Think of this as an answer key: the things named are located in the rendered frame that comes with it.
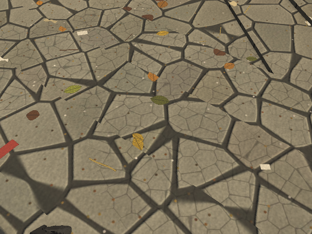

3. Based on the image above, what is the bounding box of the robot left hand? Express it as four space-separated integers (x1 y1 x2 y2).
29 224 72 234

